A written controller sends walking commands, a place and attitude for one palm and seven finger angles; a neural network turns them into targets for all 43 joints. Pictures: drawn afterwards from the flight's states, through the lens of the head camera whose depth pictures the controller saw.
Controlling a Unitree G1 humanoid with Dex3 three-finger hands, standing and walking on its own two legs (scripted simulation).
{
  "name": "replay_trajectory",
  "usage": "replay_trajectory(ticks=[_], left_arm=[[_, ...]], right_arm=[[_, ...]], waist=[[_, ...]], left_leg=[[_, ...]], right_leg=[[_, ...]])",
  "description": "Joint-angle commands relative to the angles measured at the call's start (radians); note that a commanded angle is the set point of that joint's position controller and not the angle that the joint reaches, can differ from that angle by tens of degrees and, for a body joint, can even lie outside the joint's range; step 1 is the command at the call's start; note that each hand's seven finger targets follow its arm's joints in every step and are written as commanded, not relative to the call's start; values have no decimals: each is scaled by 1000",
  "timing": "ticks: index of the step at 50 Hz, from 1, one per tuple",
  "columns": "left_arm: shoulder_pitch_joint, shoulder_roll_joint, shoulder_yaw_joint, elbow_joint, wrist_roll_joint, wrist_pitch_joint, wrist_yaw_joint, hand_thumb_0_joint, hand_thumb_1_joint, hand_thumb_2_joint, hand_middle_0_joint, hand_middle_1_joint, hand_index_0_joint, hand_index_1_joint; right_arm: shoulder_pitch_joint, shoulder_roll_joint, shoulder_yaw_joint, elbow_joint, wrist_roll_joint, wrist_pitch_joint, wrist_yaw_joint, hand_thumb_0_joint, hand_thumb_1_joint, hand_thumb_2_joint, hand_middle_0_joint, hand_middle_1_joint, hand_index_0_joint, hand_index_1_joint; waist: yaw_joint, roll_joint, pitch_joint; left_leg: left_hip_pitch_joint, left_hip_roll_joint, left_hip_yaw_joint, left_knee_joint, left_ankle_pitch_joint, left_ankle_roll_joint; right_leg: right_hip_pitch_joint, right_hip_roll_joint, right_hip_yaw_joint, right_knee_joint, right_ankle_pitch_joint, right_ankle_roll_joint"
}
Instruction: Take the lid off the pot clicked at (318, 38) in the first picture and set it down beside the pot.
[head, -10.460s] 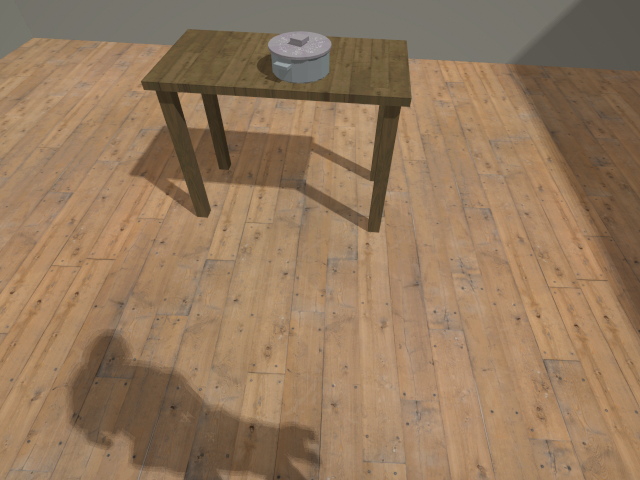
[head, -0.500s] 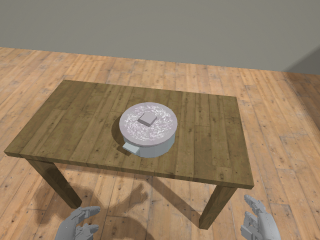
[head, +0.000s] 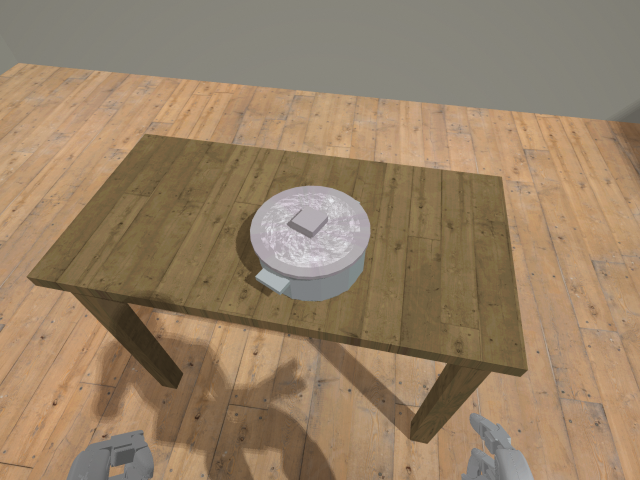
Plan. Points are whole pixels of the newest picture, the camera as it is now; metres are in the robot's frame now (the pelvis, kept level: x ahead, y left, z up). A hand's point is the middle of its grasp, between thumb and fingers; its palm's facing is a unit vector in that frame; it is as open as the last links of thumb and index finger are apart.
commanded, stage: raise the hand higher, near the body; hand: left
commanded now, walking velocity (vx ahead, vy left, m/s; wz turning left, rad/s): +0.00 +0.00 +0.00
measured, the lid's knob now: (309, 221) +0.51 +0.07 -0.01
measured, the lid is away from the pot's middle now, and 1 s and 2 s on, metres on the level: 0.00 0.00 0.00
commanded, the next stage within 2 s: reach forward and open the fingers in 0.68 s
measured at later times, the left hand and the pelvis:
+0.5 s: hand (110, 419) +0.17 +0.24 +0.04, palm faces +0.26 -0.89 -0.37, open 3.1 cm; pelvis +0.02 +0.02 +0.01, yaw +0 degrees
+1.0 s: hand (71, 378) +0.19 +0.28 +0.07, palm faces -0.10 -0.16 -0.98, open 2.9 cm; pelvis +0.01 +0.02 +0.01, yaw -3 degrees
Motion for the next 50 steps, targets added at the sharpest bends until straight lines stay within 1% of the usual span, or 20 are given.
replay_trajectory(ticks=[1,3,7,8,11,13,20,24,28,30,34,39,40,41,42,43,44,46,48,50], left_arm=[[66,138,78,-248,4,-67,17,0,900,900,-1300,-1500,-1300,-1500],[91,126,65,-271,3,-67,14,0,900,900,-1300,-1500,-1300,-1500],[114,185,136,-368,-2,-84,22,0,900,900,-1300,-1500,-1300,-1500],[138,158,114,-377,-3,-85,18,0,900,900,-1300,-1500,-1300,-1500],[113,152,104,-452,-4,-93,18,0,900,900,-1300,-1500,-1300,-1500],[125,149,109,-445,-5,-91,17,0,900,900,-1300,-1500,-1300,-1500],[103,161,122,-576,-5,-102,13,0,900,900,-1300,-1500,-1300,-1500],[112,157,125,-610,-3,-99,9,0,900,900,-1300,-1500,-1300,-1500],[62,181,146,-693,-5,-107,8,0,900,900,-1300,-1500,-1300,-1500],[73,179,154,-688,-8,-107,10,0,900,900,-1300,-1500,-1300,-1500],[65,200,181,-752,-8,-117,13,0,900,900,-1300,-1500,-1300,-1500],[29,208,202,-762,-14,-125,14,0,900,900,-1300,-1500,-1300,-1500],[-46,422,149,-795,438,-60,47,0,885,879,-1272,-1494,-1272,-1494],[-43,330,141,-828,450,-20,67,0,871,859,-1246,-1486,-1246,-1486],[-18,364,122,-788,565,16,76,0,850,850,-1222,-1474,-1222,-1474],[23,375,122,-769,647,40,76,0,821,861,-1200,-1456,-1200,-1456],[38,406,120,-736,718,60,69,0,790,874,-1182,-1432,-1182,-1432],[-6,479,128,-753,819,79,50,0,725,907,-1156,-1365,-1156,-1365],[-51,518,124,-751,856,81,14,0,659,946,-1144,-1268,-1144,-1268],[-43,530,108,-684,849,56,-33,0,593,983,-1161,-1110,-1161,-1110]], right_arm=[[-142,-128,-60,-169,4,-92,-18,0,-900,-900,200,300,200,300],[-151,-125,-62,-168,7,-93,-18,0,-900,-900,200,300,200,300],[-159,-116,-68,-166,8,-98,-23,0,-900,-900,200,300,200,300],[-162,-111,-67,-169,8,-98,-23,0,-900,-900,200,300,200,300],[-157,-111,-65,-177,8,-101,-21,0,-900,-900,200,300,200,300],[-157,-108,-66,-176,8,-95,-21,0,-900,-900,200,300,200,300],[-152,-107,-57,-195,0,-87,-12,0,-900,-900,200,300,200,300],[-150,-107,-53,-199,-5,-78,-3,0,-900,-900,200,300,200,300],[-154,-107,-44,-212,-9,-70,2,0,-900,-900,200,300,200,300],[-152,-106,-44,-210,-9,-65,3,0,-900,-900,200,300,200,300],[-149,-105,-40,-211,-11,-68,8,0,-900,-900,200,300,200,300],[-156,-110,-40,-207,-9,-60,11,0,-900,-900,200,300,200,300],[-183,-184,-28,-209,-27,2,24,0,-900,-900,200,300,200,300],[-209,-146,-37,-255,-29,34,30,0,-900,-900,200,300,200,300],[-218,-150,-34,-248,-14,59,38,0,-900,-900,200,300,200,300],[-208,-157,-40,-255,-20,87,46,0,-900,-900,200,300,200,300],[-217,-166,-42,-252,-17,114,52,0,-900,-900,200,300,200,300],[-245,-178,-42,-266,-14,154,62,0,-900,-900,200,300,200,300],[-261,-175,-36,-276,-1,167,63,0,-900,-900,200,300,200,300],[-245,-176,-40,-264,7,168,60,0,-900,-900,200,300,200,300]], waist=[[14,-47,-140],[12,-43,-122],[26,-26,-115],[24,-15,-113],[19,31,-96],[17,-22,-78],[22,36,-89],[23,19,-89],[25,38,-97],[27,15,-84],[32,57,-106],[30,9,-77],[34,66,-48],[39,104,-51],[53,102,-38],[67,84,-104],[74,59,-130],[75,81,-190],[64,71,-242],[53,56,-220]], left_leg=[[25,-7,-47,-82,215,21],[27,-5,-45,-85,211,21],[49,-2,-43,-98,211,20],[59,-2,-37,-100,219,20],[86,2,-40,-115,239,15],[87,6,-41,-122,247,17],[143,13,-48,-149,331,13],[161,22,-55,-155,401,10],[166,21,-63,-168,379,5],[165,25,-66,-172,387,4],[180,28,-75,-174,415,-2],[167,31,-77,-180,382,-2],[60,16,-72,-159,374,-2],[52,18,-61,-164,368,-12],[34,25,-71,-168,341,-20],[28,26,-59,-162,334,-16],[19,23,-60,-158,320,-12],[26,21,-61,-152,305,-2],[39,22,-67,-151,295,7],[66,19,-73,-147,340,14]], right_leg=[[95,-13,65,-99,170,18],[93,-15,65,-108,166,21],[116,-17,72,-130,156,18],[117,-18,73,-134,168,19],[116,-15,67,-142,178,18],[120,-12,63,-153,189,19],[156,-9,59,-167,242,17],[171,-6,53,-170,277,19],[189,-6,54,-180,259,17],[190,-3,52,-183,260,18],[207,-2,54,-180,262,15],[201,-1,52,-190,247,15],[81,25,88,-148,234,2],[86,14,49,-143,204,-12],[85,30,91,-138,169,-22],[100,31,87,-125,156,-24],[107,35,103,-121,156,-25],[130,30,126,-119,170,-21],[156,21,125,-125,171,-10],[137,14,117,-144,211,3]])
